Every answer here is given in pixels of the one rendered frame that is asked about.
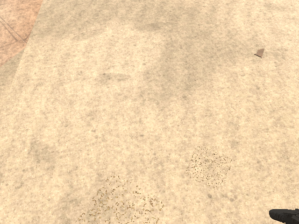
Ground right robot hand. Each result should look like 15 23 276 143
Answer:
269 208 299 224

